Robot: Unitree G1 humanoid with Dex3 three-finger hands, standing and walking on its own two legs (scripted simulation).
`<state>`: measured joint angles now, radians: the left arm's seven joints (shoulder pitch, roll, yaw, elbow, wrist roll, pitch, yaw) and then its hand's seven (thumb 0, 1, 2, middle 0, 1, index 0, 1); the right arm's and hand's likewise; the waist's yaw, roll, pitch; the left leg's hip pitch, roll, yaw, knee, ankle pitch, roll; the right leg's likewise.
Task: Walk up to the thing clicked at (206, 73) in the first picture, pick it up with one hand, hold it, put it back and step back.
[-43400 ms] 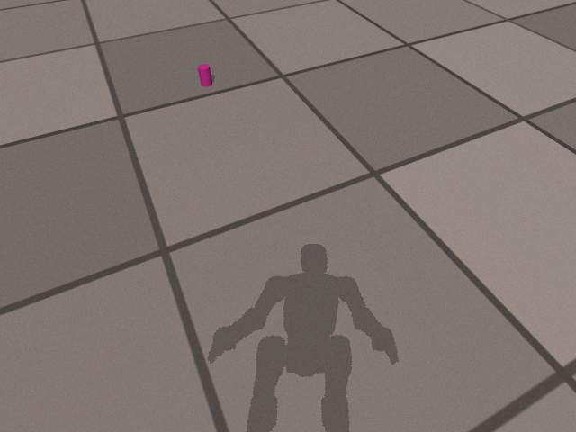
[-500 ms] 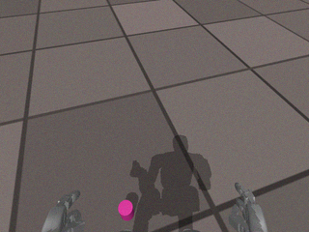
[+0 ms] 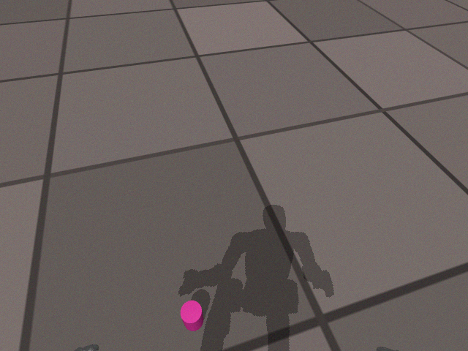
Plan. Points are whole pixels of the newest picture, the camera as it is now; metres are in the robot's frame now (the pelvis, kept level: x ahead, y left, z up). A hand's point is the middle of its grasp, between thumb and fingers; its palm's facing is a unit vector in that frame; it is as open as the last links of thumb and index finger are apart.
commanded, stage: stand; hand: left
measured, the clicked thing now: (192, 316) +0.34 +0.15 -0.69
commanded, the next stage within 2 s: go down in 1.90 s
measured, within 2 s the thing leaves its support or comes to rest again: neither
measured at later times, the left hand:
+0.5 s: hand out of the picture +0.05 +0.23 -0.13, palm faces +0.03 -0.95 -0.32, open 7.3 cm
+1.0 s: hand out of the picture +0.06 +0.23 -0.13, palm faces +0.01 -0.95 -0.33, open 7.3 cm
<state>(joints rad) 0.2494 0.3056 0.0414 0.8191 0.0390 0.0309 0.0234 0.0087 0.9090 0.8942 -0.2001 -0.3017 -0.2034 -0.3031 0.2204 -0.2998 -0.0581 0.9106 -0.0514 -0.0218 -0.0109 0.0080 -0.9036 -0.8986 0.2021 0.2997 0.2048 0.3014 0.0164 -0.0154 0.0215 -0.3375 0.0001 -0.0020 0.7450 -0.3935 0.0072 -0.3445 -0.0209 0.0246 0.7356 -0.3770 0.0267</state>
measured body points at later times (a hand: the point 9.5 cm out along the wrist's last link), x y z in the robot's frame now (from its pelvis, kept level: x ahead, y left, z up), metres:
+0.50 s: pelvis -0.01 +0.00 +0.03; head -0.02 -0.01 +0.48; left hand +0.05 +0.28 -0.11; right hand +0.05 -0.29 -0.11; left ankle +0.00 +0.12 -0.71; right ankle +0.01 -0.14 -0.71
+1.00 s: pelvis +0.00 -0.01 +0.03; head +0.00 -0.02 +0.48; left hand +0.06 +0.28 -0.11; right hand +0.05 -0.31 -0.11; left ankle +0.00 +0.12 -0.71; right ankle +0.01 -0.14 -0.71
